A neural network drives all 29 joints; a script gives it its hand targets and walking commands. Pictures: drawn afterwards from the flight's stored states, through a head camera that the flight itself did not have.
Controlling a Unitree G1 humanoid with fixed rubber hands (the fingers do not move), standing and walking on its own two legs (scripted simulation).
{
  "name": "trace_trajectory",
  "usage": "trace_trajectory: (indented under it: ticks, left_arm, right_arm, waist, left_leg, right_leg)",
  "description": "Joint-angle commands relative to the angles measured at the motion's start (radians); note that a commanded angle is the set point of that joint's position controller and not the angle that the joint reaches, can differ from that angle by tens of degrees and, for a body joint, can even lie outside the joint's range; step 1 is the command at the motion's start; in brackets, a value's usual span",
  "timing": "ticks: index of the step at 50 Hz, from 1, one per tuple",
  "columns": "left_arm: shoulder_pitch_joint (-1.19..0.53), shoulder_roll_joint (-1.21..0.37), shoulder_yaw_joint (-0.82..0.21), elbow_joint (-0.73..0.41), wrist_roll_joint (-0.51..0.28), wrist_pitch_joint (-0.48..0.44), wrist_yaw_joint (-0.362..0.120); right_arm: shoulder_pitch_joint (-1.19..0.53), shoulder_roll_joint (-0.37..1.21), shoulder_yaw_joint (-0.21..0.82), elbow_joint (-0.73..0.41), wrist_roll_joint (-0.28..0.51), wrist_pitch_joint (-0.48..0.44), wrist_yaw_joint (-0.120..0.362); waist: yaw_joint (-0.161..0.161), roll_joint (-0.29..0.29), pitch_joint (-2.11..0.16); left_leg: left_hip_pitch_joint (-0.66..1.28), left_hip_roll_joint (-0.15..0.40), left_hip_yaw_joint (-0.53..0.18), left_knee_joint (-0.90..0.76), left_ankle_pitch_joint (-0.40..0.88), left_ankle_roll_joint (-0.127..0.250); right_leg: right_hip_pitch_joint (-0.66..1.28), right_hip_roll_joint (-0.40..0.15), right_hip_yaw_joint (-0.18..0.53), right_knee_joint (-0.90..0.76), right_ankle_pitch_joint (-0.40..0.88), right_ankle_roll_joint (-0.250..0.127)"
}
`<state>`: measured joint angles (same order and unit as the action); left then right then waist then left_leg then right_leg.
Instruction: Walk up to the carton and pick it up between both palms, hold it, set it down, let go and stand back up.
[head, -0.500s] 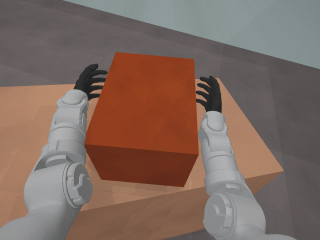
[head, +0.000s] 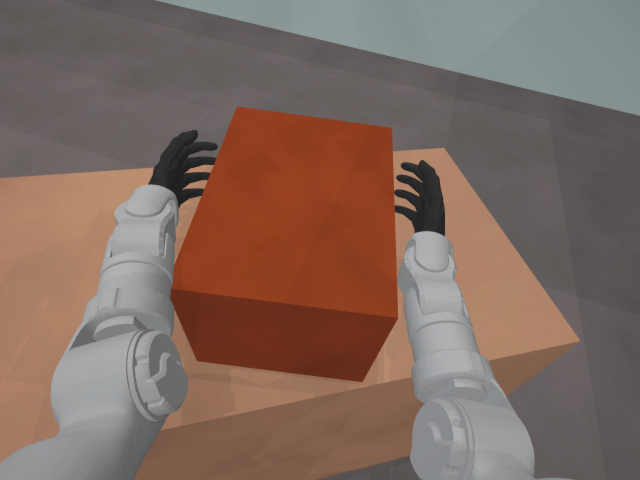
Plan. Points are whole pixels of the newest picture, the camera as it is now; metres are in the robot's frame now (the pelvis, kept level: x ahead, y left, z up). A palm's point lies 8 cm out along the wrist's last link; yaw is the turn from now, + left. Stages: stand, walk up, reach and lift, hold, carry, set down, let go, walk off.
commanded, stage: set down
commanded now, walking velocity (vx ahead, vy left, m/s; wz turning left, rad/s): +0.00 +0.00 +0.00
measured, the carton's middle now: (297, 240) +0.44 -0.01 +0.05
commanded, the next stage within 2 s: none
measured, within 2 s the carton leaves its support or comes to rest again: rests again in 1.34 s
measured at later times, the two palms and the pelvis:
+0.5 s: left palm (170, 190) +0.45 +0.15 +0.13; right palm (426, 229) +0.39 -0.16 +0.12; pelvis +0.00 +0.00 +0.00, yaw -1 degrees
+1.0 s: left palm (169, 189) +0.46 +0.15 +0.13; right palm (424, 231) +0.39 -0.16 +0.12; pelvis +0.00 +0.01 +0.00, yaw -1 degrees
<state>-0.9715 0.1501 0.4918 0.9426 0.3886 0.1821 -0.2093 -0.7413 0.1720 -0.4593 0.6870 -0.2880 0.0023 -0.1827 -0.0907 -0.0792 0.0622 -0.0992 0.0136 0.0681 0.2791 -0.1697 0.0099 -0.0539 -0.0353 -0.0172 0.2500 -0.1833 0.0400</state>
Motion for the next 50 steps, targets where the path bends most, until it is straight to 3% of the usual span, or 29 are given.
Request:
trace_trajectory:
  ticks: [1, 6, 11, 16, 19, 32, 36, 43, 47, 50]
  left_arm:
    - [-0.449, -0.379, -0.135, -0.023, -0.017, -0.059, -0.122]
    - [-0.45, -0.374, -0.117, -0.019, 0.004, -0.069, -0.107]
    - [-0.438, -0.37, -0.099, -0.004, 0.021, -0.068, -0.103]
    - [-0.424, -0.387, -0.085, -0.007, 0.043, -0.079, -0.098]
    - [-0.41, -0.391, -0.082, 0.011, 0.045, -0.084, -0.097]
    - [-0.348, -0.411, -0.066, -0.018, 0.055, -0.087, -0.117]
    - [-0.336, -0.388, -0.045, -0.013, 0.063, -0.094, -0.122]
    - [-0.317, -0.391, -0.036, -0.018, 0.08, -0.089, -0.124]
    - [-0.319, -0.39, -0.033, -0.016, 0.088, -0.092, -0.117]
    - [-0.306, -0.39, -0.025, -0.014, 0.094, -0.091, -0.116]
  right_arm:
    - [-0.455, 0.444, 0.292, -0.001, -0.01, -0.038, 0.108]
    - [-0.456, 0.423, 0.248, 0.009, -0.026, -0.045, 0.123]
    - [-0.424, 0.404, 0.209, 0.025, -0.048, -0.038, 0.13]
    - [-0.411, 0.41, 0.206, 0.028, -0.058, -0.046, 0.138]
    - [-0.404, 0.409, 0.195, 0.03, -0.068, -0.052, 0.139]
    - [-0.333, 0.437, 0.243, 0.038, -0.074, -0.086, 0.12]
    - [-0.308, 0.444, 0.266, 0.048, -0.071, -0.089, 0.118]
    - [-0.273, 0.428, 0.248, 0.06, -0.08, -0.095, 0.111]
    - [-0.279, 0.403, 0.228, 0.082, -0.078, -0.097, 0.118]
    - [-0.258, 0.398, 0.212, 0.086, -0.084, -0.093, 0.119]
  waist:
    - [0.033, 0.081, -0.395]
    - [0.054, 0.098, -0.372]
    - [0.048, 0.092, -0.315]
    - [0.061, 0.113, -0.342]
    - [0.056, 0.094, -0.325]
    - [0.036, 0.059, -0.313]
    - [0.05, 0.032, -0.287]
    - [0.036, 0.033, -0.248]
    - [0.047, 0.049, -0.225]
    - [0.041, 0.036, -0.204]
  left_leg:
    - [0.085, -0.038, 0.075, 0.008, 0.298, 0.009]
    - [0.11, -0.026, 0.077, 0.002, 0.286, 0.003]
    - [0.124, -0.023, 0.079, -0.006, 0.253, 0.007]
    - [0.154, -0.02, 0.08, 0.009, 0.305, 0.001]
    - [0.154, -0.021, 0.08, 0.013, 0.301, 0.004]
    - [0.139, -0.025, 0.072, 0.035, 0.367, 0.018]
    - [0.106, -0.027, 0.077, 0.025, 0.345, 0.034]
    - [0.123, -0.021, 0.077, 0.014, 0.304, 0.038]
    - [0.158, -0.012, 0.074, 0.017, 0.318, 0.025]
    - [0.148, -0.013, 0.077, 0.009, 0.293, 0.029]
  right_leg:
    - [0.193, 0.041, -0.071, 0.053, 0.513, 0.049]
    - [0.132, 0.052, -0.084, 0.031, 0.363, 0.034]
    - [0.091, 0.054, -0.087, 0.01, 0.278, 0.031]
    - [0.075, 0.057, -0.092, 0.009, 0.278, 0.027]
    - [0.063, 0.057, -0.092, 0.005, 0.271, 0.029]
    - [0.099, 0.047, -0.091, 0.045, 0.488, 0.054]
    - [0.123, 0.043, -0.087, 0.05, 0.512, 0.059]
    - [0.09, 0.043, -0.092, 0.033, 0.454, 0.058]
    - [0.04, 0.057, -0.104, 0.008, 0.33, 0.041]
    - [0.044, 0.055, -0.098, -0.004, 0.309, 0.038]
